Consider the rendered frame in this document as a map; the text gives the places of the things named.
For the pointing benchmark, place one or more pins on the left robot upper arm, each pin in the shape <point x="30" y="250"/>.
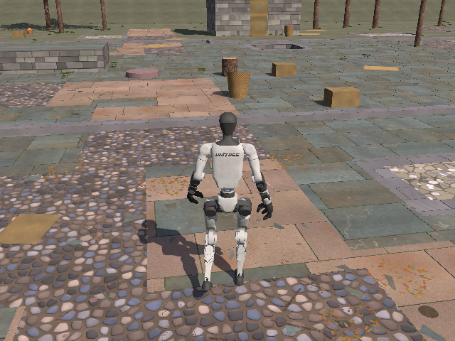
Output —
<point x="205" y="149"/>

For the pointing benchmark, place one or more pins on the right robot upper arm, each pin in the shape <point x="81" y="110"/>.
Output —
<point x="250" y="150"/>

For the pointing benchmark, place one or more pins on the robot right forearm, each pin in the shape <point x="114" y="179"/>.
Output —
<point x="263" y="191"/>

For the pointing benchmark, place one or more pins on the right robot hand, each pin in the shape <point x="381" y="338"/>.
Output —
<point x="268" y="209"/>

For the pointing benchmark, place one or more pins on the humanoid robot torso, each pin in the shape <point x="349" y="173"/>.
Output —
<point x="227" y="164"/>

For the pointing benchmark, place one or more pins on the right robot foot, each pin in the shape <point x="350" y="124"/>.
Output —
<point x="239" y="279"/>

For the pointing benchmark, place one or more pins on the left robot hand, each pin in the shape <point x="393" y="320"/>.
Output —
<point x="191" y="199"/>

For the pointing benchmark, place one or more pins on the robot left forearm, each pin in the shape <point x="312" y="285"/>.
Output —
<point x="193" y="185"/>

